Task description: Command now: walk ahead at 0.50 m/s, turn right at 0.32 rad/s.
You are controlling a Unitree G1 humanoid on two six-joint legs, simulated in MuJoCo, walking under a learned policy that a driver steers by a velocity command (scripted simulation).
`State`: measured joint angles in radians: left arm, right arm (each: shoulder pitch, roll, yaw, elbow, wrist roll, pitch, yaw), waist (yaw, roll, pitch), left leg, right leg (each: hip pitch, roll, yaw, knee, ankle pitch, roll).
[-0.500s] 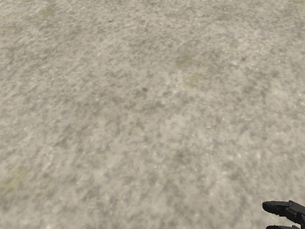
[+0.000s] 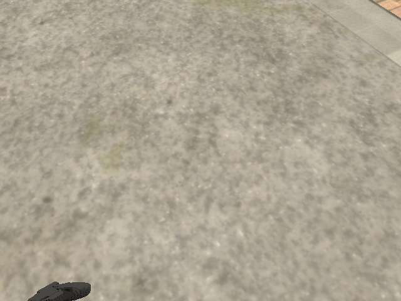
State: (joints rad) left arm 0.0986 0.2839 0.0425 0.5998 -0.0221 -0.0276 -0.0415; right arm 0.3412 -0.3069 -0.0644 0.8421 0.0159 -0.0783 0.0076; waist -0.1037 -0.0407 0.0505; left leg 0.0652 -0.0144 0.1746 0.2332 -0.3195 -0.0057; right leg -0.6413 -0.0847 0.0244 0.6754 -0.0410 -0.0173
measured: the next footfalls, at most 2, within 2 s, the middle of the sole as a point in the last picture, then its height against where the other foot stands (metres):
right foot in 0.08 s outside the picture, level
left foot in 0.62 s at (152, 293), level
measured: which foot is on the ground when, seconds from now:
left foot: down 0.00-0.10, up 0.12-0.60, down 0.62-1.00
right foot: up 0.00-0.06, down 0.08-0.64, up 0.66-1.00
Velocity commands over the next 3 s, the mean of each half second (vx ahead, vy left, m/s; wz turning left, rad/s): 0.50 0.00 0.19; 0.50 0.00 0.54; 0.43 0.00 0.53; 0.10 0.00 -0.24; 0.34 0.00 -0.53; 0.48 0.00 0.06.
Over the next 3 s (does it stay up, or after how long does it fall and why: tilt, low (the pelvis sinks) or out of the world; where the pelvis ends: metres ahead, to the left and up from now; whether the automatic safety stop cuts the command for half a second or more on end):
stays up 1.26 0.37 -0.01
